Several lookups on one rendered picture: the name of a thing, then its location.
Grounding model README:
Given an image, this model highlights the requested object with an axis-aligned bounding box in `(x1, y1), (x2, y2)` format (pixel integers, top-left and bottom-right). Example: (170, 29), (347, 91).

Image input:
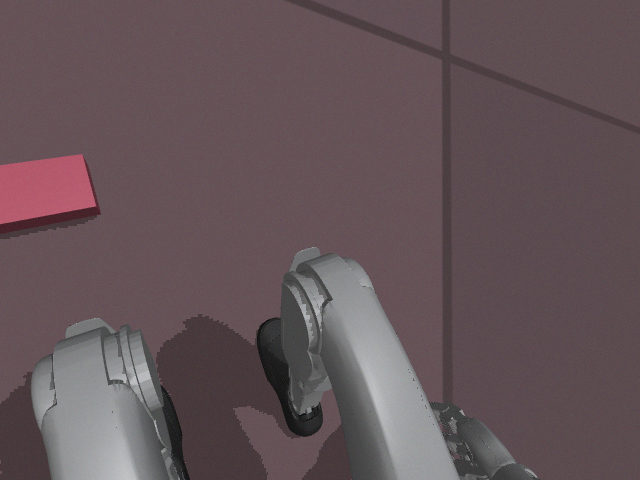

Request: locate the right robot arm
(491, 463), (541, 480)

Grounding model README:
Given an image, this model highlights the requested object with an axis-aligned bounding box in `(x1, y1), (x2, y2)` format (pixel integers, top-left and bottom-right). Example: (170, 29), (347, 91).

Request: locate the right robot foot
(257, 318), (323, 437)

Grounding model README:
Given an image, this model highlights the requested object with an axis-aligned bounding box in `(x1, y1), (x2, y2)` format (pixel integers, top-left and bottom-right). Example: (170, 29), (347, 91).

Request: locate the left robot foot
(161, 386), (190, 480)

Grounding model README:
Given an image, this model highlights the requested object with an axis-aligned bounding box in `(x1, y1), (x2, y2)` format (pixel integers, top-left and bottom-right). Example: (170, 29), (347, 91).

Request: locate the carton
(0, 154), (101, 234)

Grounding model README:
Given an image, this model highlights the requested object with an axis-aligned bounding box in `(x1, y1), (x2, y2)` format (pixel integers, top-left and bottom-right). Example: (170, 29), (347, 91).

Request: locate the right robot hand
(429, 401), (516, 480)

